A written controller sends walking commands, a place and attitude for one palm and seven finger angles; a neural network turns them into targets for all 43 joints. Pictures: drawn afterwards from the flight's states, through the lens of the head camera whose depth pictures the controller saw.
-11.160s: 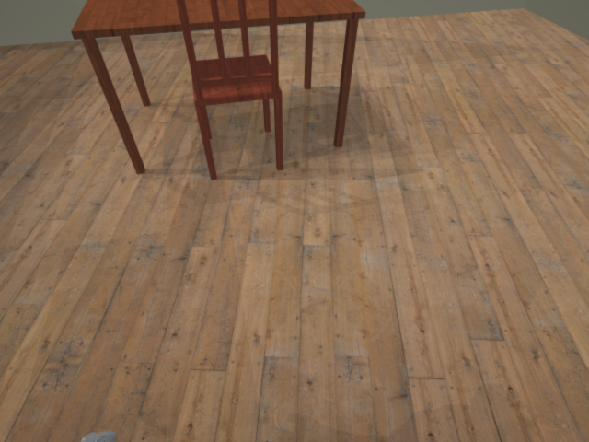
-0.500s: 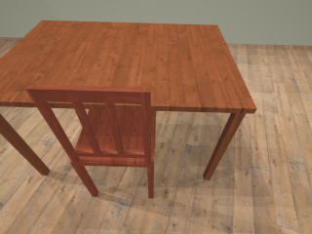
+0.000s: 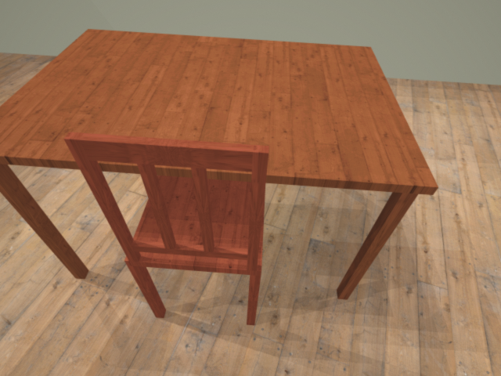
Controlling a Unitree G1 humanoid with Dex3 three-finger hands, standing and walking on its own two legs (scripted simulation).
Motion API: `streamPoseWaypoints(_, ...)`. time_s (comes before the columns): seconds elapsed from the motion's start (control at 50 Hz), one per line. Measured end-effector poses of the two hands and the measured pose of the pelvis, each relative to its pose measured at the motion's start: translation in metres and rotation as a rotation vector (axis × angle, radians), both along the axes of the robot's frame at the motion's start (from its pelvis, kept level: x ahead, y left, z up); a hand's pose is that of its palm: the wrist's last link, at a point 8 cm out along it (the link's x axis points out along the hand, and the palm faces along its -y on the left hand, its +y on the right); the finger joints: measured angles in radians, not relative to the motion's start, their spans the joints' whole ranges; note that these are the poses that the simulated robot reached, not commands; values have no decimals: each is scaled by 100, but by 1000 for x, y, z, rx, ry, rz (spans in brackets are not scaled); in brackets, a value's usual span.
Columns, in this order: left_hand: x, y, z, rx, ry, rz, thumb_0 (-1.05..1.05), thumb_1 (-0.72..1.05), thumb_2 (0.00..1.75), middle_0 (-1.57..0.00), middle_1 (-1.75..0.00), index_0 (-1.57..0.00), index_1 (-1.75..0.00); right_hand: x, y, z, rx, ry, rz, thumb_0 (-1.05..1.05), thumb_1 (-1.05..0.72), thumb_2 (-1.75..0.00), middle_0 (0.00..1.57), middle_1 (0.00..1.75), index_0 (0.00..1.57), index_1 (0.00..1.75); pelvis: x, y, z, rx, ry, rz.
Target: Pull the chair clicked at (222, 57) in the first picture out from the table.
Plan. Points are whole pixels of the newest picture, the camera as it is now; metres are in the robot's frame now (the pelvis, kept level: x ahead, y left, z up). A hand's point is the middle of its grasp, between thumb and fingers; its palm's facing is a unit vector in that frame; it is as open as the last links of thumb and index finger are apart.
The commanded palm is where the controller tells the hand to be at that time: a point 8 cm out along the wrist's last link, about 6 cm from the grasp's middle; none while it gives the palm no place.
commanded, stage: come to a stop and stand still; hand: left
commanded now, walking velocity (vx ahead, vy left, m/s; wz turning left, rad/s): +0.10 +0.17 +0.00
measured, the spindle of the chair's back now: (159, 210) +0.45 +0.26 -0.08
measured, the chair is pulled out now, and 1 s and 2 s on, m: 0.00 0.00 0.00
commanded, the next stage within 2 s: look again from close up in 1.14 s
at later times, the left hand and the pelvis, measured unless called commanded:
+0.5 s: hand out of the picture +0.04 +0.18 -0.16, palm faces +0.02 -0.98 -0.22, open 7.2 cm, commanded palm none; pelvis +0.02 +0.01 +0.01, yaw +0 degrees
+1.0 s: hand out of the picture -0.03 +0.13 -0.16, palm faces +0.05 -0.99 -0.15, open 7.3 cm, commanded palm none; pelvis +0.02 -0.02 +0.01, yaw +0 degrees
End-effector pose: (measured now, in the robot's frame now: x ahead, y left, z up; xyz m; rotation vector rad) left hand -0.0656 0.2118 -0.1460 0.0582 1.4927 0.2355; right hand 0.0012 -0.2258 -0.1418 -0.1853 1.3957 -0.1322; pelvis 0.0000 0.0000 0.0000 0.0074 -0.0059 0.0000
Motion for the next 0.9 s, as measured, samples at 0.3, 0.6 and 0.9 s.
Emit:
streamPoseWaypoints(0.3,86,31,4,45,-132,-86,0,91,90,-19,-30,-20,-29,-4,47,-9,66,33,-26,0,-91,-90,20,30,20,30,16,18,0,30,-11,10)
streamPoseWaypoints(0.6,85,9,13,25,-106,-114,1,93,90,-19,-30,-20,-30,0,22,1,49,27,-60,0,-91,-90,19,30,20,30,24,0,10,0,-5,-4)
streamPoseWaypoints(0.9,41,-25,10,-31,-31,-76,0,91,90,-19,-30,-20,-30,4,3,4,37,13,-32,0,-91,-90,19,30,20,30,18,-14,11,-2,-8,2)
